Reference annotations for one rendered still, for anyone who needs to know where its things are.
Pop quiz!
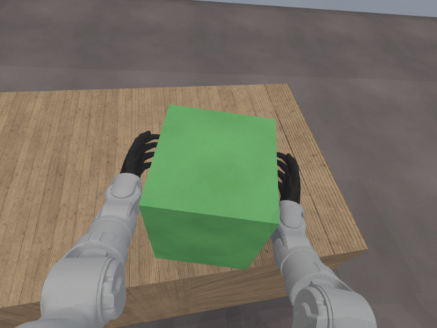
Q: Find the robot left upper arm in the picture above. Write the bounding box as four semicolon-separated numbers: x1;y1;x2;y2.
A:
15;257;126;328

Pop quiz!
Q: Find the robot right upper arm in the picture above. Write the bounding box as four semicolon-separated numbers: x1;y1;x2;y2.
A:
292;284;376;328

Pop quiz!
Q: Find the pedestal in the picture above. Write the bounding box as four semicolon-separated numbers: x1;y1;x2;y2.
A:
0;83;369;328

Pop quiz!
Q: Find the robot right forearm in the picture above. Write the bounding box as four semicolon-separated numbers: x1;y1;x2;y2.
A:
270;200;377;328

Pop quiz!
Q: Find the right robot hand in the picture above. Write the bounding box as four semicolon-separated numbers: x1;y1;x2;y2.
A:
277;152;300;204

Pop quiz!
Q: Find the left robot hand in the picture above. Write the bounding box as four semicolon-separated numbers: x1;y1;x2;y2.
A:
120;131;160;177

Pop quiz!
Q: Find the carton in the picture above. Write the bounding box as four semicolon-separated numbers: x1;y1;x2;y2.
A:
139;105;280;270

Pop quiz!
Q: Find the robot left forearm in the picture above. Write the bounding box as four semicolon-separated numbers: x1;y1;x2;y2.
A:
40;173;142;315

